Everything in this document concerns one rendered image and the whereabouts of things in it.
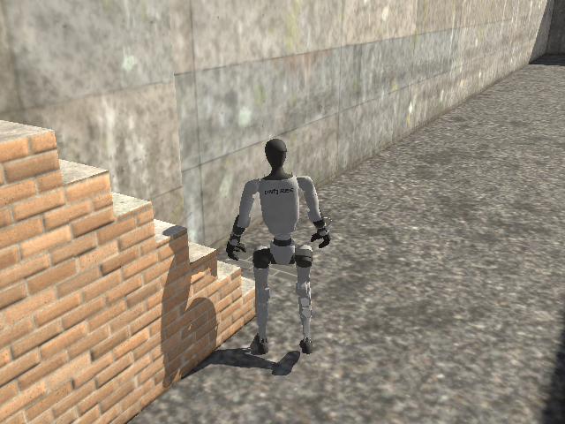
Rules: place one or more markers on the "stairs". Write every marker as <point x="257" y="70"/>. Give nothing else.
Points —
<point x="102" y="307"/>

